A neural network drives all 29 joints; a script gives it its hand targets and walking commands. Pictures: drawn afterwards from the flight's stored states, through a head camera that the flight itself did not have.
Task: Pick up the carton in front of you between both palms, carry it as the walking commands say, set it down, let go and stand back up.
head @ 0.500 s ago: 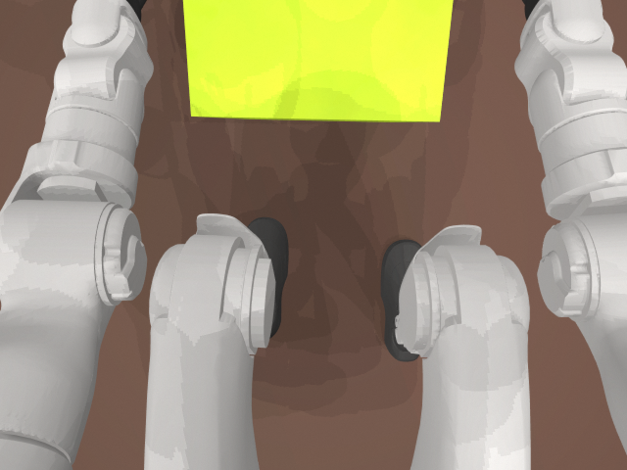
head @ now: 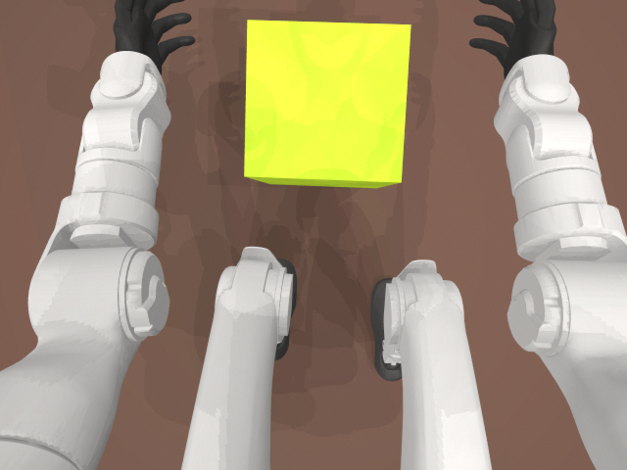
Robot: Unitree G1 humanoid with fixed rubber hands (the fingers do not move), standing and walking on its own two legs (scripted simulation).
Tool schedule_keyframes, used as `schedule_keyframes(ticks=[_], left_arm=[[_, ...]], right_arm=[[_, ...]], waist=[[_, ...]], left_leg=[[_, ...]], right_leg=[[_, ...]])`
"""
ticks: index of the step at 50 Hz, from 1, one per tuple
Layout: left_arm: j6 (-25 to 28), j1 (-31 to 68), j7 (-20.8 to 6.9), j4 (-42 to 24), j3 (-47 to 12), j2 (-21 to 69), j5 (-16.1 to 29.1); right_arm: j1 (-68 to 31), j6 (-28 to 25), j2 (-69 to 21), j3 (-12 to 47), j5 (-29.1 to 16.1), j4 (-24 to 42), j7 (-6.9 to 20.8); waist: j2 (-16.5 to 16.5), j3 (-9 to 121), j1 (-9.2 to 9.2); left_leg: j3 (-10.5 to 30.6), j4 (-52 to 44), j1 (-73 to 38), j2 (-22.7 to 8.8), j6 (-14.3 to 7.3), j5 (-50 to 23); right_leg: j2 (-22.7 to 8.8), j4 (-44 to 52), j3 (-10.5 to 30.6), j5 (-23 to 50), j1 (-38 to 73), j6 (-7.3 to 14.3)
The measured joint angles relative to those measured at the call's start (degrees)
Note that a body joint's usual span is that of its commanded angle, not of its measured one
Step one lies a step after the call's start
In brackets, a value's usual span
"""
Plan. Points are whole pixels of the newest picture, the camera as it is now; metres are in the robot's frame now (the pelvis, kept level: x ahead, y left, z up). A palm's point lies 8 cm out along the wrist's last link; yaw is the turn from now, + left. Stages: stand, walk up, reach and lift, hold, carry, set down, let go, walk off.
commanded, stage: set down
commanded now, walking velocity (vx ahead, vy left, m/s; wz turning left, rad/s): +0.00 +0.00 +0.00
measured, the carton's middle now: (325, 121) +0.51 +0.04 -0.35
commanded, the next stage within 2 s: let go in 0.50 s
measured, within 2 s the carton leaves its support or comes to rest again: neither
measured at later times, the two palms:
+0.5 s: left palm out of the picture +0.51 +0.24 +0.04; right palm out of the picture +0.53 -0.16 +0.04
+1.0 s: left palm out of the picture +0.39 +0.25 +0.15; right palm out of the picture +0.41 -0.19 +0.15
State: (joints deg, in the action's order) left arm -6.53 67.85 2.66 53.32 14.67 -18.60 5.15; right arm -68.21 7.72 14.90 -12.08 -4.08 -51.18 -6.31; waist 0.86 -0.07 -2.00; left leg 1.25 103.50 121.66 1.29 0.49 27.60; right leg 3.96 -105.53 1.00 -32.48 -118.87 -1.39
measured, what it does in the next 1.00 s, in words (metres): rises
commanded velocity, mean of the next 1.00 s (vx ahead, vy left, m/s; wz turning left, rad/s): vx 0.00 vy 0.00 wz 0.00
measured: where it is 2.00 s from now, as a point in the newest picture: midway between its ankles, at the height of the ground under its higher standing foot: (332, 336)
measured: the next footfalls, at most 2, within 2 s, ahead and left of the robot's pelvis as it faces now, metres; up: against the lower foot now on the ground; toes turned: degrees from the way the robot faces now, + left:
none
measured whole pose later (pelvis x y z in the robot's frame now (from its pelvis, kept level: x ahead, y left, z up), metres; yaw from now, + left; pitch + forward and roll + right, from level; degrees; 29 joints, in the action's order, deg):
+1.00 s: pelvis +0.09 +0.01 +0.25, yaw +1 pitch +30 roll -1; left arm -1.9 17.7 -3.5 34.6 10.0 -11.9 -1.7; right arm -18.3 2.1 9.5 -9.3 2.7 -34.4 0.7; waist 0.0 5.2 -1.0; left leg 1.6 44.4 58.5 1.5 -0.6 16.1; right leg 1.7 -44.8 2.9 -19.3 -55.8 -0.9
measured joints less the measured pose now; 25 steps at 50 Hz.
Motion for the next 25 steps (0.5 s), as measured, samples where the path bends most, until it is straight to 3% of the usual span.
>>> schedule_keyframes(ticks=[11, 25], left_arm=[[-2.7, -5.1, -1.6, -6.7, 0.5, 0.4, -0.6], [-0.6, -9.0, -3.5, -5.3, 3.4, 2.9, -4.8]], right_arm=[[4.8, 2.3, -0.5, -0.7, 0.3, 6.0, 1.1], [9.1, 0.1, -2.3, -3.2, 3.6, 4.4, 3.7]], waist=[[0.0, 2.5, 0.14], [-0.2, 5.6, 0.62]], left_leg=[[0.3, -12.2, -8.5, 0.1, -0.1, -2.4], [0.4, -30.7, -23.2, 0.1, -0.4, -7.3]], right_leg=[[-0.4, 12.5, 0.3, 2.8, 8.4, 0.2], [-1.0, 31.3, 0.9, 8.1, 22.9, 0.2]])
